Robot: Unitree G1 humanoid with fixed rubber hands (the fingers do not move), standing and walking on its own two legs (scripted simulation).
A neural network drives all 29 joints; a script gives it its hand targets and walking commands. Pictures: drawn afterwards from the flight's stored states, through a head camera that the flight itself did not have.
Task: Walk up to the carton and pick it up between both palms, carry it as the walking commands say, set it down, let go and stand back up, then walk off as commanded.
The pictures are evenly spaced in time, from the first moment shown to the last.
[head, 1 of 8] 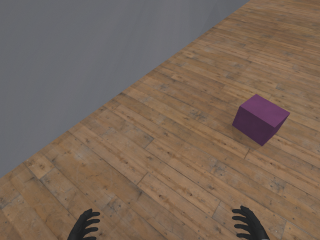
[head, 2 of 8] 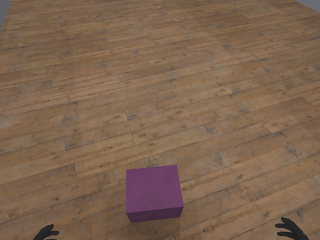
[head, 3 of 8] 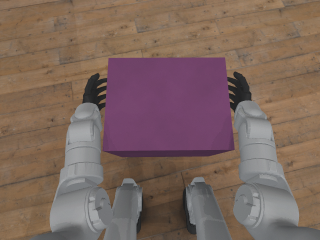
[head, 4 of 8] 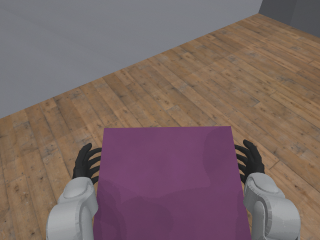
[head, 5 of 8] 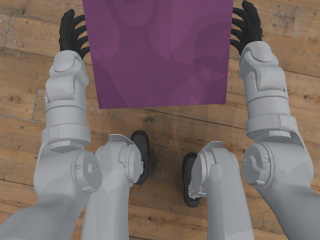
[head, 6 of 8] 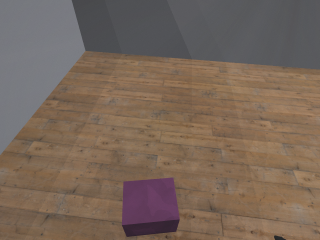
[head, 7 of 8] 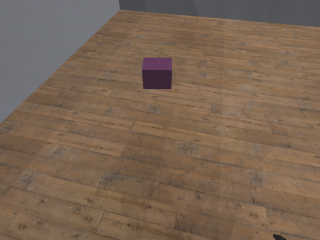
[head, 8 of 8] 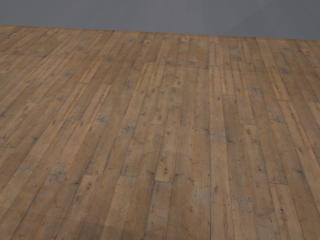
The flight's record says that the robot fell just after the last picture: no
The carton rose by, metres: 0.69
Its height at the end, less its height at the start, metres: +0.00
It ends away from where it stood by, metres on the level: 2.18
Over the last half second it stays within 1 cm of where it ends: yes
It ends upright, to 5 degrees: yes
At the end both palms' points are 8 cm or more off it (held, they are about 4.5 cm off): yes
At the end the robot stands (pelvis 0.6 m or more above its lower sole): yes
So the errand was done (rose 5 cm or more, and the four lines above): yes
